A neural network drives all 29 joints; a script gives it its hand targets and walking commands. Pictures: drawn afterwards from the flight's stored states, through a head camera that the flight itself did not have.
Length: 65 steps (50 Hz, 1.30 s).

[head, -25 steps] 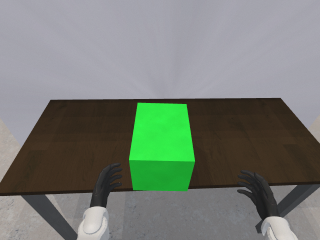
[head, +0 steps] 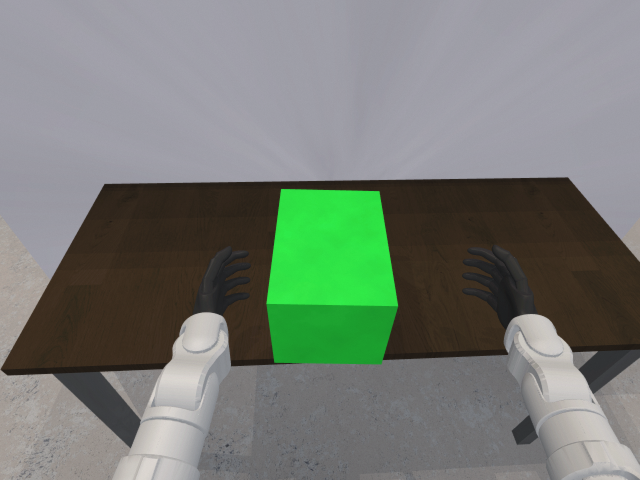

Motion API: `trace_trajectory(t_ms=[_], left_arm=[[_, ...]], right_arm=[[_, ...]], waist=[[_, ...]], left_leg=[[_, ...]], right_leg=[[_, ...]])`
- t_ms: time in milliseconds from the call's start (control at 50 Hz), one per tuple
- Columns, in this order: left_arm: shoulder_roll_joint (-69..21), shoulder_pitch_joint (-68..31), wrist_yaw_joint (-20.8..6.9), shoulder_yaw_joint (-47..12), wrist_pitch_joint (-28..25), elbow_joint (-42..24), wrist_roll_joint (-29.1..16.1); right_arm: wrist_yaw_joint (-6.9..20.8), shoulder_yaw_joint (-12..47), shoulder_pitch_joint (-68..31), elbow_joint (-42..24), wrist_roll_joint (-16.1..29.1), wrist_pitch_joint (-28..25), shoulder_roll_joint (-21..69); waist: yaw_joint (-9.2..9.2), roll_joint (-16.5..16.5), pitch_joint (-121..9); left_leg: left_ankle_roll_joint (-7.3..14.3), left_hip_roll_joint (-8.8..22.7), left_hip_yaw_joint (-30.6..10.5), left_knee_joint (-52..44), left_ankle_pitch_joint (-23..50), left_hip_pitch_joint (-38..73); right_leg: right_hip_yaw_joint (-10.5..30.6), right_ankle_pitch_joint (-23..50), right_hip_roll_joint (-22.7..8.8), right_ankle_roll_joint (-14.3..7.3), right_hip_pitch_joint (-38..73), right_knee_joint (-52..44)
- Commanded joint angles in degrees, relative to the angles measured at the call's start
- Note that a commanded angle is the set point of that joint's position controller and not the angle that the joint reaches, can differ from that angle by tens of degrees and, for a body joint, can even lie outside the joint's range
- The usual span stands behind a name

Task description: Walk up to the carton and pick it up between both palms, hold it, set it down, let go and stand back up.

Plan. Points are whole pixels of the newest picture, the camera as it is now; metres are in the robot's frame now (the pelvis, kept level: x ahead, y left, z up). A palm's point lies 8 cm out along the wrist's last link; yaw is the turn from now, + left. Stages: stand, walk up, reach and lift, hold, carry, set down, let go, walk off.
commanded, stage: reach and lift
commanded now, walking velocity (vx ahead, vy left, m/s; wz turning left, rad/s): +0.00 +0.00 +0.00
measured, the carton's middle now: (329, 273) +0.47 +0.03 -0.04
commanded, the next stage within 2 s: none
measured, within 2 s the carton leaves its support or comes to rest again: neither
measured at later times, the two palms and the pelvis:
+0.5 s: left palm (223, 244) +0.39 +0.17 +0.11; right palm (505, 234) +0.42 -0.20 +0.13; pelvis -0.01 -0.01 +0.00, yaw +1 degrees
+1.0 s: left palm (234, 260) +0.40 +0.17 +0.06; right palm (489, 251) +0.43 -0.19 +0.09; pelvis -0.02 -0.01 -0.02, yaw +2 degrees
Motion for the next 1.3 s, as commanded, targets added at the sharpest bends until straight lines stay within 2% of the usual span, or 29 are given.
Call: trace_trajectory(t_ms=[0, 40, 100, 120, 160, 200, 240, 280, 320, 340, 380, 420, 480, 520, 560, 620, 640, 660, 740, 780, 840, 900, 940, 960, 1020, 1080, 1140, 1220, 1280], left_arm=[[1.5, -15.9, -0.1, 0.4, -0.2, -9.6, 1.5], [3.4, -21.3, -0.3, 1.7, -0.9, -11.1, 0.5], [3.1, -20.4, -0.3, 2.3, -1.6, -5.4, 1.2], [3.7, -24.2, -0.3, 1.6, -1.5, -5.0, 0.7], [4.6, -26.5, -0.4, 1.8, -0.3, 1.6, -0.5], [6.6, -35.6, 0.2, 1.9, -1.5, 1.3, -2.8], [7.3, -40.0, 1.6, 1.2, -3.9, -0.9, -4.0], [6.6, -39.8, 1.9, 1.2, -4.4, 4.8, -2.7], [4.5, -35.7, 0.3, 2.1, -2.9, 14.2, -1.7], [5.3, -37.7, -0.5, 3.2, -2.6, 17.6, -1.8], [7.9, -43.1, -1.3, 5.8, -4.7, 15.8, -1.8], [10.8, -48.1, -1.2, 6.5, -8.1, 13.9, -2.2], [11.6, -53.5, -1.2, 3.9, -10.6, 21.5, -4.5], [12.9, -56.8, -1.0, 2.2, -10.6, 28.1, -5.7], [14.1, -58.5, -0.8, 1.1, -11.9, 31.2, -7.8], [14.6, -63.8, -0.4, -0.2, -15.0, 32.9, -10.7], [14.1, -63.9, -0.6, -1.1, -15.6, 36.5, -11.1], [13.8, -63.7, -1.0, -2.0, -15.4, 40.1, -10.8], [10.5, -62.6, -1.2, -3.9, -16.3, 44.9, -11.3], [11.0, -61.0, -1.2, -2.3, -17.6, 43.0, -10.6], [9.2, -55.7, -3.0, -0.2, -22.1, 48.0, -8.2], [11.9, -61.3, -3.7, 1.1, -28.1, 51.2, -7.0], [12.0, -62.1, -2.6, 1.0, -30.7, 49.4, -8.2], [12.5, -64.5, -2.1, 0.9, -31.8, 50.8, -8.4], [12.2, -66.2, -0.4, -1.1, -35.0, 46.9, -9.7], [12.8, -64.1, -0.1, -1.3, -36.5, 48.4, -10.5], [13.1, -61.0, -1.5, -2.0, -35.7, 54.8, -13.2], [11.7, -60.9, -3.9, -2.5, -39.6, 55.6, -14.1], [11.6, -59.6, -5.0, 1.2, -41.9, 55.9, -10.2]], right_arm=[[-0.3, -1.8, -18.1, -3.9, 1.7, -0.9, -10.9], [-1.0, -1.6, -24.0, -6.1, 2.4, -1.2, -11.9], [-0.9, -0.2, -25.3, -3.1, 2.6, -0.5, -9.7], [-0.7, -0.4, -29.5, -1.9, 3.1, 0.0, -9.9], [-0.3, -0.1, -32.0, 0.8, 1.9, 1.5, -9.7], [-0.3, -1.2, -40.0, 0.3, 1.8, 1.8, -10.9], [-0.3, -2.6, -43.4, 1.3, 1.8, 1.0, -11.7], [-0.7, -1.6, -43.8, 7.8, 2.6, 1.5, -10.6], [-0.9, 2.3, -41.4, 15.7, 4.4, 2.9, -9.3], [-1.5, 3.3, -42.6, 18.4, 4.2, 3.5, -9.3], [-2.5, 2.2, -47.6, 14.3, 2.6, 2.1, -9.9], [-3.5, -0.1, -53.4, 8.8, 0.2, -0.4, -11.0], [-3.7, -0.3, -57.2, 14.8, -0.7, 0.7, -8.5], [-3.1, 1.7, -59.8, 24.2, 1.5, 2.7, -7.7], [-3.4, 3.6, -61.2, 26.6, 2.6, 2.4, -8.6], [-4.0, 3.6, -67.1, 23.2, 2.9, 0.1, -10.5], [-4.1, 4.0, -67.3, 26.9, 3.1, 0.1, -10.0], [-3.9, 4.2, -66.8, 31.5, 3.9, 0.5, -9.7], [-2.2, 5.0, -64.7, 38.3, 4.8, -0.5, -10.1], [-1.9, 4.1, -63.0, 35.9, 3.6, -2.1, -10.3], [-1.7, 5.4, -58.2, 36.6, 2.5, -5.3, -6.8], [-1.1, 3.9, -62.3, 36.6, 1.8, -9.5, -5.8], [-0.4, 3.0, -63.2, 35.8, 1.5, -11.5, -8.1], [-0.1, 2.8, -65.5, 37.3, 1.3, -12.4, -8.1], [0.6, 1.1, -65.4, 34.7, 2.2, -14.6, -9.6], [0.5, 1.9, -64.4, 33.4, 0.9, -15.7, -9.9], [-0.2, 5.7, -65.1, 34.3, 2.9, -14.7, -8.7], [-1.0, 7.0, -62.3, 35.7, 4.3, -18.3, -5.9], [-1.4, 6.0, -61.4, 35.0, 2.5, -20.9, -5.4]], waist=[[-0.95, -0.1, -18.6], [-0.8, -0.7, -21.7], [0.01, -1.1, -21.4], [0.41, 0.7, -22.2], [-0.09, -2.0, -18.5], [0.34, -2.0, -22.9], [0.09, 0.6, -31.0], [0.62, 3.0, -33.0], [0.96, 1.8, -28.1], [0.91, -1.4, -24.6], [1.04, -5.1, -27.3], [0.79, -4.8, -37.3], [-0.2, -2.8, -39.4], [0.77, 0.3, -35.3], [0.37, -1.9, -35.2], [-0.5, -2.7, -44.0], [-1.01, -2.2, -42.6], [-1.29, 0.8, -41.2], [-1.62, 3.2, -32.4], [-1.27, 1.0, -36.4], [-1.8, -2.0, -35.7], [-0.43, 0.3, -37.6], [-1.09, 0.6, -39.7], [0.43, 1.2, -42.2], [0.25, 6.5, -53.9], [0.36, 2.5, -60.3], [1.22, -3.2, -57.1], [-1.5, -7.9, -59.5], [-1.46, -5.5, -59.2]], left_leg=[[-2.9, -1.1, -5.3, 2.0, 22.1, 10.7], [-2.9, -1.3, -5.5, 2.3, 24.4, 10.7], [-1.6, -1.9, -5.2, 1.9, 21.8, 6.8], [-1.4, -1.9, -5.1, 1.3, 18.7, 5.2], [-0.9, -1.3, -5.3, 1.1, 14.6, 2.9], [0.1, -1.3, -4.8, 0.7, 9.5, 1.5], [-0.1, -1.1, -4.8, 2.5, 13.8, 2.6], [-0.4, -1.0, -5.0, 4.4, 19.3, 2.8], [-0.4, -1.0, -5.3, 4.1, 20.4, 0.3], [0.6, -0.7, -6.0, 3.4, 19.0, -2.5], [1.8, -1.0, -6.1, 2.6, 16.0, -6.2], [2.6, -1.7, -5.3, 2.3, 14.8, -7.2], [2.9, -0.7, -5.2, 2.4, 12.5, -10.0], [2.5, -0.7, -4.9, 1.9, 8.3, -11.9], [2.7, -0.3, -5.1, 3.3, 7.2, -14.8], [2.6, -0.5, -5.0, 4.6, 12.1, -16.3], [2.6, -0.4, -5.2, 5.1, 12.9, -16.5], [2.0, 0.0, -5.6, 5.6, 11.5, -16.1], [-0.6, 0.6, -7.4, 7.1, 10.3, -12.3], [-1.3, 0.6, -7.3, 8.0, 14.9, -10.6], [-0.2, -0.4, -7.0, 8.0, 15.8, -20.7], [1.6, -0.3, -6.1, 6.1, 7.7, -29.1], [0.3, 0.2, -6.2, 7.4, 10.5, -23.7], [-0.3, 0.1, -6.3, 8.2, 10.2, -21.2], [-2.1, 0.5, -6.4, 11.6, 17.2, -13.2], [-1.1, 0.5, -5.6, 13.7, 21.7, -11.5], [-0.7, 0.2, -4.7, 14.5, 19.2, -23.1], [1.5, -1.5, -4.0, 12.3, 17.3, -42.0], [2.0, -2.1, -4.4, 11.7, 18.8, -38.0]], right_leg=[[2.8, 20.5, 2.0, 2.3, 4.3, -0.8], [2.6, 22.9, 2.1, 2.8, 4.4, -0.8], [3.3, 23.2, 1.5, 3.4, 5.0, 0.2], [3.4, 20.5, 1.1, 3.4, 4.3, 0.1], [3.3, 16.2, 0.8, 3.6, 2.8, -0.1], [3.1, 11.1, 0.1, 4.1, 1.0, 0.3], [2.8, 14.4, 0.6, 3.7, 0.9, 2.0], [3.4, 20.8, 0.7, 3.2, 0.9, 2.4], [4.1, 22.9, 0.3, 3.4, 3.8, 1.9], [4.4, 23.4, 0.1, 4.2, 5.0, 2.1], [4.3, 24.6, -0.1, 5.4, 7.6, 3.4], [4.1, 24.8, 0.0, 6.0, 7.9, 4.6], [4.7, 22.8, -1.4, 6.4, 7.7, 5.1], [4.4, 15.3, -1.9, 5.6, 3.2, 4.2], [5.0, 14.6, -1.8, 5.5, 3.7, 5.2], [4.2, 23.0, -1.0, 6.0, 7.1, 7.8], [4.5, 24.6, -1.2, 6.3, 6.2, 7.9], [4.6, 22.5, -1.5, 5.6, 5.8, 7.9], [4.0, 10.9, -0.8, 4.0, -7.1, 5.0], [3.1, 14.9, 0.3, 3.9, -4.8, 5.6], [4.9, 23.5, -0.4, 3.7, 3.7, 8.2], [5.4, 16.9, -2.0, 4.3, 1.3, 9.8], [4.3, 14.5, -0.4, 3.5, -6.4, 9.6], [3.3, 12.3, -0.3, 3.4, -10.5, 9.4], [2.4, 11.4, 0.8, 2.6, -19.6, 9.8], [2.1, 14.6, 0.7, 2.8, -20.7, 9.8], [3.4, 18.7, 0.4, 3.6, -14.1, 12.7], [6.6, 34.1, -1.9, 5.4, 3.0, 18.0], [5.9, 35.2, -1.7, 6.0, -1.6, 17.7]])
